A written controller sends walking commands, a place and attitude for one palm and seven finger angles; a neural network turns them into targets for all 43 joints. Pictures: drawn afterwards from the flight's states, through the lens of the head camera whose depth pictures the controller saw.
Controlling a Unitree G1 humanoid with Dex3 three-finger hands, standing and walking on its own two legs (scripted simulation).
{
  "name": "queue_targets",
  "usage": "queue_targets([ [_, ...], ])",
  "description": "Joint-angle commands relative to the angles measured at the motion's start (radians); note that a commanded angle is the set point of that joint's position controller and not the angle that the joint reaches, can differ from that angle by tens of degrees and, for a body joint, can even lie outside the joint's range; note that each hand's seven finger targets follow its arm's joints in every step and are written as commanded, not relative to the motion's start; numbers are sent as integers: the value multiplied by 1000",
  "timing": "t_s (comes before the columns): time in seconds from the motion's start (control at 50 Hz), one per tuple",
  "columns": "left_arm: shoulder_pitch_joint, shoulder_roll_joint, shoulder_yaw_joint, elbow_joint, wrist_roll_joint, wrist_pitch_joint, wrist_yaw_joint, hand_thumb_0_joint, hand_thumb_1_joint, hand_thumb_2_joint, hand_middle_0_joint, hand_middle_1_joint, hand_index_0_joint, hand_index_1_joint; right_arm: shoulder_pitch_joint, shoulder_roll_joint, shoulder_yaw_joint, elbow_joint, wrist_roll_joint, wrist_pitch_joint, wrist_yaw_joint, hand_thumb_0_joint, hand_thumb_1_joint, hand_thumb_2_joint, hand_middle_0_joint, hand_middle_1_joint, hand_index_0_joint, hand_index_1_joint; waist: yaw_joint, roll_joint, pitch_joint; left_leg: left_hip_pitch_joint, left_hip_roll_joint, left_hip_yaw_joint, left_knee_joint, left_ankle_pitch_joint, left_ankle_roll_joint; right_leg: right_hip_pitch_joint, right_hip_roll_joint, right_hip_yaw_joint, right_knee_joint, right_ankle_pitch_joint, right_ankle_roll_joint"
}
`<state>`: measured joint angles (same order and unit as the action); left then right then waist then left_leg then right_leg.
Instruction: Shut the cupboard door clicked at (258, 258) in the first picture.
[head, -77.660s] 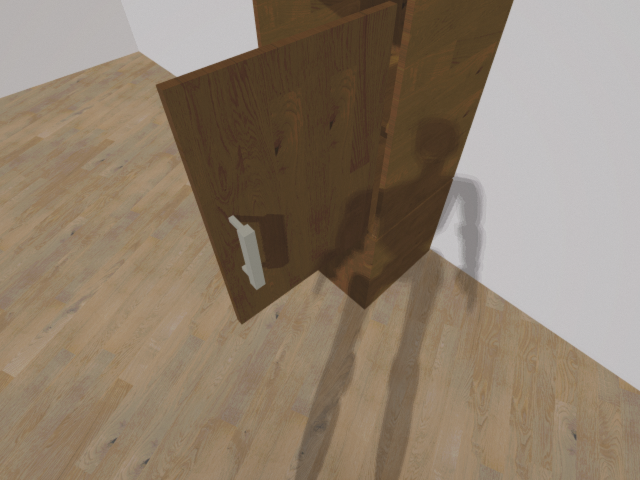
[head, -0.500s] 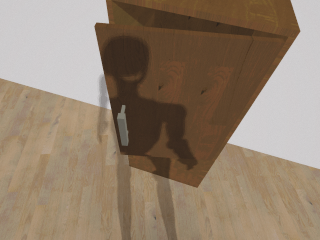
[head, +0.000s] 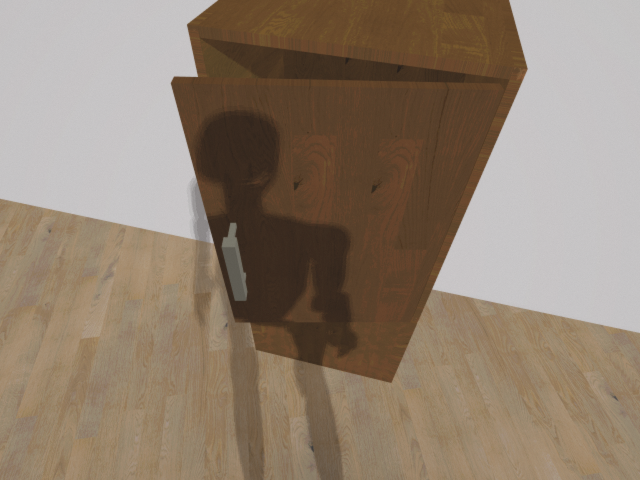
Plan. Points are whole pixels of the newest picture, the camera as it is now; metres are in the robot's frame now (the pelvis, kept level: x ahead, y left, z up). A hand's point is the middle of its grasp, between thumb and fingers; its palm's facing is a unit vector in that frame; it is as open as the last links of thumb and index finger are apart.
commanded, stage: come to a stop and stand still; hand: left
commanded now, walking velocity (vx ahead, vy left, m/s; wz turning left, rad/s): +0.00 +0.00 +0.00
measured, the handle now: (237, 262) +0.49 +0.18 -0.09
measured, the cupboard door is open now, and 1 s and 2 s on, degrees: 15 15 15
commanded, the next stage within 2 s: look again from close up in 0.14 s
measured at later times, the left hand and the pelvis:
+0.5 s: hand out of the picture +0.03 +0.21 -0.17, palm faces +0.05 -0.96 -0.27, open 7.4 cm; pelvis +0.00 +0.01 -0.01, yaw +2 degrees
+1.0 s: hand out of the picture +0.02 +0.25 -0.17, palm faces +0.00 -0.95 -0.31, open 7.4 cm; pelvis -0.02 +0.02 +0.00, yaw +2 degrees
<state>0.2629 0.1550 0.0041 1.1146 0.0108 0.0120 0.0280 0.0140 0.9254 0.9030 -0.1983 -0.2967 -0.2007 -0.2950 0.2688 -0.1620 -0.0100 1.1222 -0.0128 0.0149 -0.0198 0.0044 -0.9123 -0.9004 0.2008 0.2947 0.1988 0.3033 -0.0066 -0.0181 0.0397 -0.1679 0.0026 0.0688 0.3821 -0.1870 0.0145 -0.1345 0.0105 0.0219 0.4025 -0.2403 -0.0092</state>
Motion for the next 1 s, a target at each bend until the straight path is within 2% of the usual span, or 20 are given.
queue_targets([
  [0.0, 35, 94, 17, -30, -3, -13, 5, 0, 900, 900, -200, -300, -200, -300, 60, -86, -6, -21, 2, -19, -12, 0, -900, -900, 200, 300, 200, 300, 1, 11, 59, -4, 86, -102, -90, -46, -2, -94, -98, 115, -125, -21, -27],
  [0.2, 73, 62, 14, -7, -6, -19, 9, 0, 900, 900, -200, -300, -200, -300, 118, -64, -4, -1, 4, -29, -21, 0, -900, -900, 200, 300, 200, 300, 3, 21, 36, -6, 95, -110, -80, 5, 1, -64, -94, 96, -104, 46, -28],
  [0.22, 47, 270, 8, -104, 6, -45, 8, 0, 900, 900, -200, -300, -200, -300, 9, -174, -21, -128, -5, -40, -2, 0, -900, -900, 200, 300, 200, 300, -8, 129, 109, -31, 50, -127, -26, 78, 5, -123, -83, 45, -47, 30, -49],
  [0.24, 50, 221, 39, -105, 2, -50, 11, 0, 900, 900, -200, -300, -200, -300, 12, -180, -47, -142, -10, -64, -13, 0, -900, -900, 200, 300, 200, 300, 6, 170, -41, -31, 92, -144, 33, 46, 19, -96, -113, 70, 14, -2, -47],
  [0.26, 59, 202, 28, -105, 3, -59, 11, 0, 900, 900, -200, -300, -200, -300, 19, -154, -48, -144, -6, -71, -19, 0, -900, -900, 200, 300, 200, 300, 1, 148, -146, 3, 94, -154, 81, 94, 28, -62, -117, 77, 18, 79, -55],
  [0.28, 66, 173, 29, -105, 3, -59, 12, 0, 900, 900, -200, -300, -200, -300, 42, -134, -50, -143, -2, -67, -21, 0, -900, -900, 200, 300, 200, 300, -6, 74, -165, -6, 93, -147, 97, 63, 26, -65, -122, 86, 9, 65, -54],
  [0.32, 56, 153, 22, -117, 5, -54, 16, 0, 900, 900, -200, -300, -200, -300, 55, -120, -42, -149, -5, -54, -16, 0, -900, -900, 200, 300, 200, 300, -12, -41, -73, -63, 75, -129, 107, 30, 25, -96, -129, 110, -19, 49, -56],
  [0.36, 30, 180, 31, -130, 6, -55, 18, 0, 900, 900, -200, -300, -200, -300, 41, -149, -50, -153, -3, -53, -12, 0, -900, -900, 200, 300, 200, 300, -17, -31, 10, -83, 75, -129, 89, 33, 26, -145, -119, 106, -14, 43, -56],
  [0.4, 22, 200, 36, -145, 8, -53, 18, 0, 900, 900, -200, -300, -200, -300, 21, -181, -54, -159, -1, -59, -12, 0, -900, -900, 200, 300, 200, 300, -9, 21, 10, -72, 92, -138, 70, 106, 36, -128, -101, 79, 30, 124, -49],
  [0.42, 39, 190, 30, -148, 7, -52, 19, 0, 900, 900, -200, -300, -200, -300, 11, -174, -47, -158, -2, -58, -10, 0, -900, -900, 200, 300, 200, 300, 1, 14, -12, -60, 95, -137, 74, 151, 40, -101, -99, 80, 35, 168, -47],
  [0.44, 34, 206, 34, -151, 6, -52, 18, 0, 900, 900, -200, -300, -200, -300, -7, -189, -49, -164, -1, -58, -10, 0, -900, -900, 200, 300, 200, 300, 0, 12, -13, -53, 94, -133, 72, 158, 39, -97, -102, 77, 38, 185, -44],
  [0.52, -9, 247, 35, -177, 9, -49, 13, 0, 900, 900, -200, -300, -200, -300, -72, -237, -50, -178, -2, -58, -3, 0, -900, -900, 200, 300, 200, 300, 4, 12, -24, -29, 101, -140, 44, 169, 43, -90, -100, 77, 29, 173, -38],
  [0.6, -60, 292, 39, -190, 9, -46, 6, 0, 900, 900, -200, -300, -200, -300, -138, -286, -52, -190, -3, -55, 3, 0, -900, -900, 200, 300, 200, 300, 0, 14, -14, -18, 103, -147, 3, 90, 37, -103, -105, 78, 0, 110, -30],
  [0.7, -91, 319, 32, -190, 12, -40, -3, 0, 900, 900, -200, -300, -200, -300, -180, -316, -46, -190, -3, -50, 12, 0, -900, -900, 200, 300, 200, 300, 1, 18, 2, -29, 107, -164, -60, -39, 32, -109, -107, 75, -37, 28, -25],
  [0.78, -96, 328, 28, -182, 13, -37, -8, 0, 900, 900, -200, -300, -200, -300, -183, -328, -42, -182, -3, -50, 15, 0, -900, -900, 200, 300, 200, 300, 2, 30, -17, -35, 108, -177, -91, -95, 28, -88, -109, 69, -50, 12, -23],
  [0.86, -90, 326, 24, -164, 12, -35, -9, 0, 900, 900, -200, -300, -200, -300, -178, -328, -38, -164, -1, -49, 17, 0, -900, -900, 200, 300, 200, 300, 5, 25, -23, -33, 110, -179, -104, -101, 26, -78, -115, 63, -61, 12, -20],
  [0.88, -67, 282, 13, -146, 10, -29, -8, 0, 900, 900, -200, -300, -200, -300, -161, -288, -26, -150, -3, -45, 18, 0, -900, -900, 200, 300, 200, 300, 1, 31, -38, -23, 114, -179, -112, -128, 19, -74, -112, 57, -62, -7, -11],
  [0.92, -15, 208, -7, -115, 9, -15, -5, 0, 900, 900, -200, -300, -200, -300, -117, -221, -8, -122, -6, -32, 19, 0, -900, -900, 200, 300, 200, 300, 2, 36, -16, -40, 121, -185, -131, -215, 8, -79, -99, 36, -52, -52, 5],
  [0.98, 25, 199, -5, -101, 14, -4, -8, 0, 900, 900, -200, -300, -200, -300, -96, -236, -16, -108, -7, -16, 15, 0, -900, -900, 200, 300, 200, 300, 3, 54, 32, -79, 145, -210, -166, -361, 18, -108, -73, 6, -11, -130, 6],
])
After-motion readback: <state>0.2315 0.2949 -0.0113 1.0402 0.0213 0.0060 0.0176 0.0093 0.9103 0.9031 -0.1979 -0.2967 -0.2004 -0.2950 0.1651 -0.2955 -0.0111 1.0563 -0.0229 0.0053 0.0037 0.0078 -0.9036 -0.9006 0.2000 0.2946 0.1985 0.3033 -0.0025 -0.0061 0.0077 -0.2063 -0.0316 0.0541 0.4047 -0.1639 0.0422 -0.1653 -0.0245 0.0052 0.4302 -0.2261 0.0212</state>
